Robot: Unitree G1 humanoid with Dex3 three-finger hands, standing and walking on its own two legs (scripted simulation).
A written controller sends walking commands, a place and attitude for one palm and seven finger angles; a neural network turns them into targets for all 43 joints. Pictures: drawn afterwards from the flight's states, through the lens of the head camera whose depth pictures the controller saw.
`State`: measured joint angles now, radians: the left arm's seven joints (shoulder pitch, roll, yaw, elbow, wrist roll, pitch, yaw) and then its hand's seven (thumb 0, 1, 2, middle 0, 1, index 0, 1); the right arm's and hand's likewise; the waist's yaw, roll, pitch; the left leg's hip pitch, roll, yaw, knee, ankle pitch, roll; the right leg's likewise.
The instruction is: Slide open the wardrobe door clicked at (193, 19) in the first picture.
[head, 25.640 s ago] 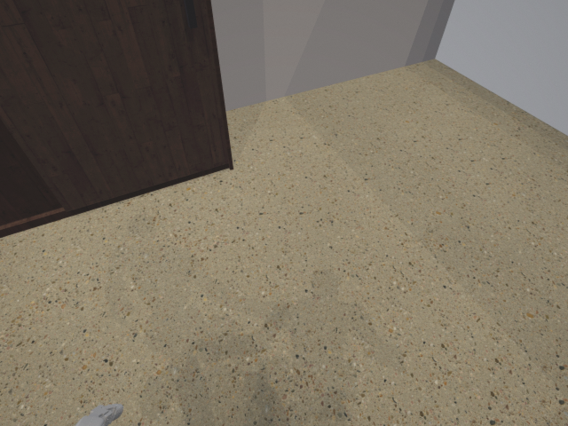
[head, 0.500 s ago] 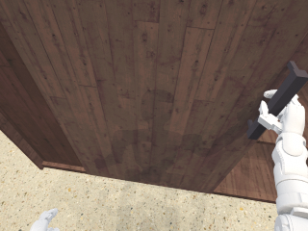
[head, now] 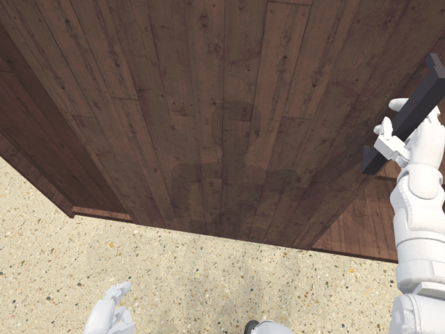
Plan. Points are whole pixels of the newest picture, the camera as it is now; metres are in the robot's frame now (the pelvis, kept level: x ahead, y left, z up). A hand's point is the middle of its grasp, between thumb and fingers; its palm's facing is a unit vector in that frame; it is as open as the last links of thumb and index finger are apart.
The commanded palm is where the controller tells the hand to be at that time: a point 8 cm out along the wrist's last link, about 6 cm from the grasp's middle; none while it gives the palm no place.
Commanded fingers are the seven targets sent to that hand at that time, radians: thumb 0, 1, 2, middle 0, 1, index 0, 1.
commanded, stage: stop walking and hold the door there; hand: right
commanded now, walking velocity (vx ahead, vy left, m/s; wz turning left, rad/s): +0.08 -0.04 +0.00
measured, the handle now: (395, 122) +0.46 -0.29 +0.11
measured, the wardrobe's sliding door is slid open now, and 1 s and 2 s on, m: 0.44 0.44 0.44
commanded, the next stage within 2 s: loosen the grip on the handle in 0.38 s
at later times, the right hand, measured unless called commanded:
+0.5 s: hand (384, 139) +0.42 -0.26 +0.11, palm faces +0.38 +0.91 -0.16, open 6.1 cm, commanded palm +0.38 -0.29 +0.11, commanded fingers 0.00 -0.66 -0.78 0.45 1.40 0.45 1.40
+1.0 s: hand (392, 139) +0.43 -0.28 +0.11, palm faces +0.39 +0.91 -0.13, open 13.5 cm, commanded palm +0.38 -0.31 +0.11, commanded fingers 0.00 0.55 -0.20 0.25 1.15 0.25 1.15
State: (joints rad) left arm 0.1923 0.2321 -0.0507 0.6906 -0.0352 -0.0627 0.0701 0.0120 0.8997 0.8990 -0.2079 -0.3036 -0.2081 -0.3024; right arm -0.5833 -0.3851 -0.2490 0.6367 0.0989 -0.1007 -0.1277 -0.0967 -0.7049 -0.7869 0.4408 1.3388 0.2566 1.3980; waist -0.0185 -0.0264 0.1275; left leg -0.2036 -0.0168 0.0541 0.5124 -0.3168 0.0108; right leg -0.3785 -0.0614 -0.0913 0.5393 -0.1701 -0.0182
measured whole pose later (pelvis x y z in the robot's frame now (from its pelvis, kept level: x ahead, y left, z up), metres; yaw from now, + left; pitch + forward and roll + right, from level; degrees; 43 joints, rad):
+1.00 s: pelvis -0.01 +0.00 -0.01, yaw +0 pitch +6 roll +1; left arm 0.35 0.27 0.00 0.74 -0.02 -0.07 0.08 0.01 0.90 0.90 -0.20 -0.30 -0.20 -0.30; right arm -0.68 -0.47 -0.37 0.90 0.02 -0.18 -0.06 -0.01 0.47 -0.24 0.35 1.26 0.37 1.29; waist 0.06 0.01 -0.03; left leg -0.41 -0.01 0.06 0.67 -0.37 0.01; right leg -0.57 -0.05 -0.08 0.65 -0.19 -0.03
